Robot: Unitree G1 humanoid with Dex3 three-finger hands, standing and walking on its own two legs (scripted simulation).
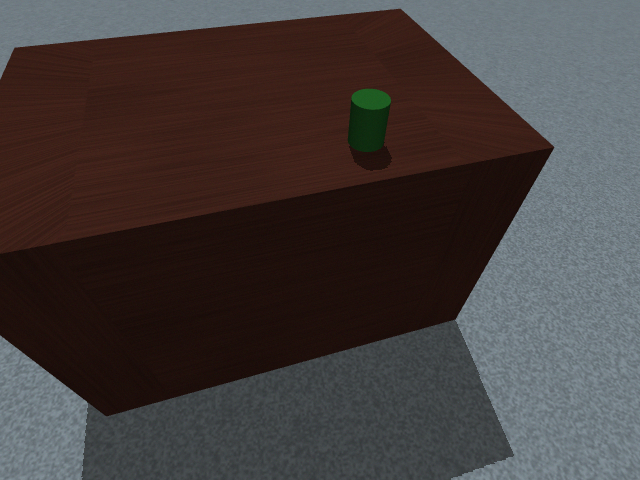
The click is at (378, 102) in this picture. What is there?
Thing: squat round
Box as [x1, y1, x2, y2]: [348, 89, 390, 151]
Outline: 361,89 353,93 351,98 348,142 352,147 358,150 372,151 378,149 383,143 390,98 386,93 376,89
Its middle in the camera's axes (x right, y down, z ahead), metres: +0.10 -0.24 +0.80
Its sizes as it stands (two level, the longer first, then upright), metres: 0.077 0.077 0.099
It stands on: a support 0.75 m high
